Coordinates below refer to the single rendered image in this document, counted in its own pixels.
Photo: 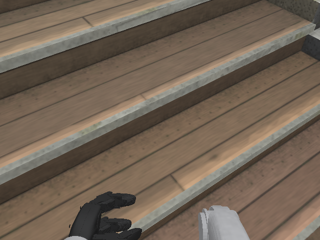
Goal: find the left robot hand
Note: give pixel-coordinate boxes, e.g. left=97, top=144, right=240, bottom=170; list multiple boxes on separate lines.
left=68, top=191, right=142, bottom=240

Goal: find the robot right thigh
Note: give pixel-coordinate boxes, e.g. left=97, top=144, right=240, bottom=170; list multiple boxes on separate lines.
left=198, top=206, right=250, bottom=240

